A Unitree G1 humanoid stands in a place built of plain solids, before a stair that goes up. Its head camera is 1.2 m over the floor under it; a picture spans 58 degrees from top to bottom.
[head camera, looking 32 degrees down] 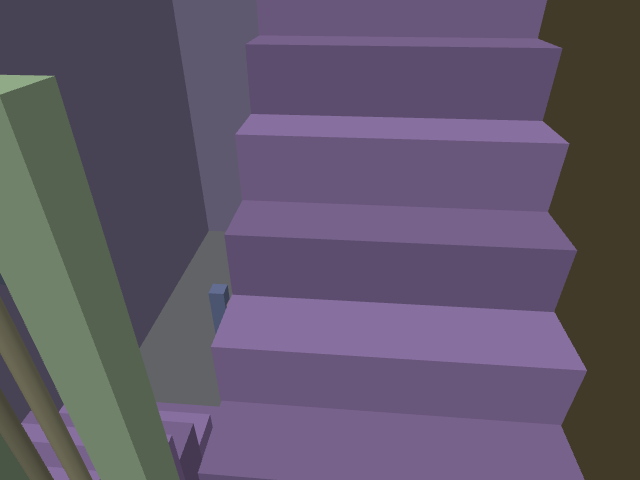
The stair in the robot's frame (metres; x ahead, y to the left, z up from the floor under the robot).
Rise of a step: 0.20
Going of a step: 0.20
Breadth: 0.90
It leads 5 degrees to the right of straight ahead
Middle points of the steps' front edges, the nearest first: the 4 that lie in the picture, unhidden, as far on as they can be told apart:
0.73 -0.18 0.41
0.94 -0.19 0.61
1.14 -0.21 0.81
1.34 -0.23 1.02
